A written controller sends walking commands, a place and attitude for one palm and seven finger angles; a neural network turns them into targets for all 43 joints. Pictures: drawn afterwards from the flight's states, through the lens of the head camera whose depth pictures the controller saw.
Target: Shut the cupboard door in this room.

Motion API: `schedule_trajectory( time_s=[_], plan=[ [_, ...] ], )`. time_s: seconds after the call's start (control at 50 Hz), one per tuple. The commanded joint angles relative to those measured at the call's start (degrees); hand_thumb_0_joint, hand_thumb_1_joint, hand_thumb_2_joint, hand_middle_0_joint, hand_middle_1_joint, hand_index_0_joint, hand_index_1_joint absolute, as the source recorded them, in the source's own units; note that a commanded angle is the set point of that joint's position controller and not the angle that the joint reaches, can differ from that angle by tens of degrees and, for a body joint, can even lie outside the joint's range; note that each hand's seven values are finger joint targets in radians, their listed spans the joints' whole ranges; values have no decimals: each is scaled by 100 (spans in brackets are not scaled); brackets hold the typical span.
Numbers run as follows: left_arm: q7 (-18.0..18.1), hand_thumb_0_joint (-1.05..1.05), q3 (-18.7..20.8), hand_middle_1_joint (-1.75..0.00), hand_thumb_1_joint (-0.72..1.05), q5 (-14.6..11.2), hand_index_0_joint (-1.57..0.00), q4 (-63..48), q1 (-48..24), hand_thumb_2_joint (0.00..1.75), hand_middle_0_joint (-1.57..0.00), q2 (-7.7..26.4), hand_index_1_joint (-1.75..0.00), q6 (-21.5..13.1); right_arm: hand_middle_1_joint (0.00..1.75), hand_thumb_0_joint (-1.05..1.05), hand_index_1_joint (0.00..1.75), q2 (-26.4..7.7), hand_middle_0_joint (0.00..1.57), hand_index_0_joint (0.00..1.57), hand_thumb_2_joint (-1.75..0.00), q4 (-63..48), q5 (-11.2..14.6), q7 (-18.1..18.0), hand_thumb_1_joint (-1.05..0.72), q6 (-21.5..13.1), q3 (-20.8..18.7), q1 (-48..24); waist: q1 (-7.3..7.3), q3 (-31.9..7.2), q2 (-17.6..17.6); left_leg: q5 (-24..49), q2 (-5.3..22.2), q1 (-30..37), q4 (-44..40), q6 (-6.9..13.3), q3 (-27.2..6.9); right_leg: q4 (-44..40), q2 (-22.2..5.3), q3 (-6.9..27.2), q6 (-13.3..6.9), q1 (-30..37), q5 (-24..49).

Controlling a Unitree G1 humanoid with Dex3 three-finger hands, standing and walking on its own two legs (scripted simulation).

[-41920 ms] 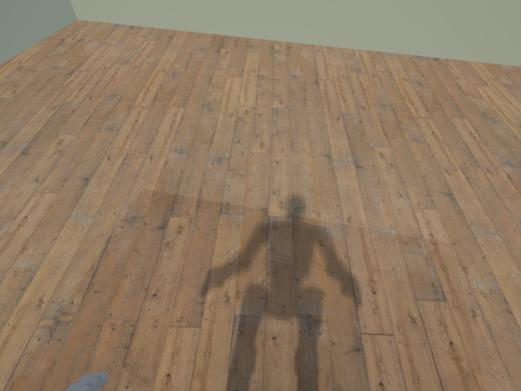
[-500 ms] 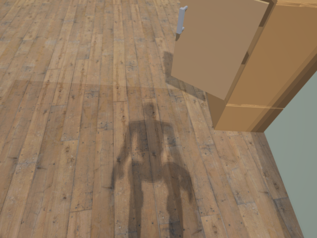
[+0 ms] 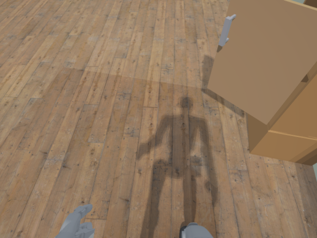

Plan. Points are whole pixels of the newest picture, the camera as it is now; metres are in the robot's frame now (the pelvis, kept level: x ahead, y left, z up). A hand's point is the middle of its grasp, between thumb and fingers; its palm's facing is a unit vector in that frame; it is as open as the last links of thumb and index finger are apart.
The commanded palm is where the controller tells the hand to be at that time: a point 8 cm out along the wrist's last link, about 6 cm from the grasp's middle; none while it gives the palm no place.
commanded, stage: walk to a spot facing it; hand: left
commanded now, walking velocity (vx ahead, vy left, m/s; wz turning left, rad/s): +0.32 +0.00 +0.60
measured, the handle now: (227, 30) +0.95 -0.33 -0.02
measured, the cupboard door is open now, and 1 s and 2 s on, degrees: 58 58 58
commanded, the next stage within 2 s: turn to face it in 0.56 s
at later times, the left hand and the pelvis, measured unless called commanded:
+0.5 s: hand out of the picture +0.06 +0.15 -0.18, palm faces +0.40 -0.90 -0.19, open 7.4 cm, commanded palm none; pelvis +0.19 +0.01 -0.01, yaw +20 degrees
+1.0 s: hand (86, 188) +0.28 +0.24 -0.16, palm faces +0.34 -0.92 -0.20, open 7.4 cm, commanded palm none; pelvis +0.28 +0.03 +0.01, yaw +19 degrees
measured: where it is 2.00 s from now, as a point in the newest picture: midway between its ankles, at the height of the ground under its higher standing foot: (151, 217)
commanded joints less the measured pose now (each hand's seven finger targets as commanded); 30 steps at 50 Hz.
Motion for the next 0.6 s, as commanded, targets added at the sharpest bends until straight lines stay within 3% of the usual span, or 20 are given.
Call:
schedule_trajectory(
  time_s=[0.0,0.02,0.04,0.06,0.1,0.12,0.18,0.22,0.32,0.36,0.38,0.42,0.44,0.46,0.48,0.5,0.52,0.54,0.56,0.58],
  plan=[
    [213,0,479,-30,90,98,-20,148,2387,90,-20,1700,-30,-317,30,0,30,-550,20,20,-90,-533,166,23,-90,-194,-232,58,1217,-1789,-2416,-893,-368,-3153,3671,143,428,-1747,-2251,2817,-800,4724,-1060],
    [254,0,420,-30,90,12,-20,130,2185,90,-20,1578,-30,-249,30,0,30,-751,20,20,-90,-623,112,19,-90,-135,-277,-118,1041,-1317,-2183,-1271,-74,-3437,4889,211,315,-2347,-2564,3491,-958,3829,-1912],
    [260,0,363,-30,90,2,-20,50,1700,90,-20,1326,-30,-234,30,0,30,-676,20,20,-90,-626,52,73,-90,-119,-298,-322,843,-498,-1451,-778,179,-3745,5176,218,299,-2528,-2379,3010,-973,3168,-2431],
    [311,0,326,-30,90,25,-20,-17,1315,90,-20,1028,-30,-243,30,0,30,-569,20,20,-90,-585,44,77,-90,-89,-295,-325,598,-407,-1518,-316,371,-3663,5424,208,328,-2579,-2297,2905,-888,2600,-2629],
    [319,0,174,-30,90,35,-20,-80,977,90,-20,578,-30,-312,30,0,30,-593,20,20,-90,-539,16,157,-90,6,-246,-711,413,-159,-1218,280,746,-3329,5262,66,374,-2429,-1883,1379,-878,1750,-1064],
    [304,0,142,-30,90,35,-20,-40,1060,90,-20,468,-30,-353,30,0,30,-453,20,20,-90,-526,19,206,-90,61,-237,-718,340,-237,-959,461,690,-3215,5092,27,506,-2311,-1683,674,-798,1719,-238],
    [312,0,116,-30,90,37,-20,134,1433,90,-20,416,-30,-450,30,0,30,-309,20,20,-90,-592,31,273,-90,170,-205,-961,322,-307,-869,677,682,-3458,4653,-114,766,-2144,-1589,-83,-787,2091,1570],
    [320,0,86,-30,90,29,-20,249,1620,90,-20,388,-30,-473,30,0,30,-284,20,20,-90,-714,24,308,-90,218,-180,-1240,331,-295,-885,849,680,-3665,4367,-164,897,-2129,-1555,-436,-757,2343,2175],
    [357,0,52,-30,90,24,-20,401,1923,90,-20,479,-30,-462,30,0,30,-268,20,20,-90,-1103,43,391,-90,233,-71,-2146,448,-53,-806,1036,619,-3677,2955,-131,1288,-1944,-1581,-980,-713,2782,3455],
    [374,0,82,-30,90,36,-20,446,2034,90,-20,629,-30,-437,30,0,30,-319,20,20,-90,-1227,42,403,-90,200,-39,-2360,514,-132,-782,882,530,-3472,2232,-60,1423,-1617,-1707,-996,-742,3134,3965],
    [366,0,108,-30,90,31,-20,417,2026,90,-20,752,-30,-423,30,0,30,-362,20,20,-90,-1252,35,392,-90,190,-37,-2327,480,-191,-790,807,361,-3259,2029,-2,1581,-1439,-1738,-1117,-730,3228,4438],
    [364,0,173,-30,90,21,-20,321,1884,90,-20,984,-30,-401,30,0,30,-571,20,20,-90,-1196,29,344,-90,152,-89,-1856,247,-539,-853,808,145,-2396,1598,159,1677,-635,-1860,-1225,-671,3216,5132],
    [362,0,200,-30,90,-6,-20,278,1794,90,-20,1079,-30,-379,30,0,30,-760,20,20,-90,-1093,12,325,-90,143,-145,-1409,20,-797,-763,1097,15,-1678,1196,211,1674,60,-1748,-1413,-544,3020,4907],
    [357,0,207,-30,90,-42,-20,229,1707,90,-20,1083,-30,-350,30,0,30,-1159,20,20,-90,-956,-22,304,-90,118,-243,-709,-339,-1262,-307,2314,298,-273,678,326,1297,1332,-1584,-1477,-325,2206,3576],
    [295,0,159,-30,90,-148,-20,52,1795,90,-20,814,-30,-310,30,0,30,-1857,20,20,-90,-889,-62,236,-90,76,-419,-159,-471,-1913,1221,5257,1974,1359,868,1106,-835,3140,-597,-1396,73,292,-1035],
    [328,0,70,-30,90,-135,-20,-174,1647,90,-20,708,-30,-236,30,0,30,-2205,20,20,-90,-851,79,142,-90,91,-450,153,-536,-2461,1189,7491,2846,1846,777,1806,-1977,4263,-195,-488,79,-510,-2854],
    [400,0,104,-30,90,-104,-20,-285,1485,90,-20,770,-30,-165,30,0,30,-2118,20,20,-90,-842,123,101,-90,149,-405,-38,-372,-2108,289,6396,2851,1237,645,1848,-1392,4350,-420,-47,21,-472,-2589],
    [422,0,120,-30,90,-75,-20,-320,1344,90,-20,625,-30,-124,30,0,30,-1872,20,20,-90,-1056,88,59,-90,110,-360,-481,-208,-1483,97,5288,2555,433,334,1630,-1254,4156,-457,-37,90,-656,-2248],
    [413,0,116,-30,90,-42,-20,-230,1321,90,-20,588,-30,-65,30,0,30,-1649,20,20,-90,-1224,68,19,-90,101,-295,-968,12,-1146,261,4502,2270,-215,131,1390,-1103,3991,-577,82,159,-601,-1979],
    [388,0,152,-30,90,-16,-20,-134,1352,90,-20,613,-30,19,30,0,30,-1479,20,20,-90,-1271,56,3,-90,111,-256,-1243,132,-971,317,4105,2008,-691,-20,1170,-847,3791,-602,159,191,-381,-1630]
  ],
)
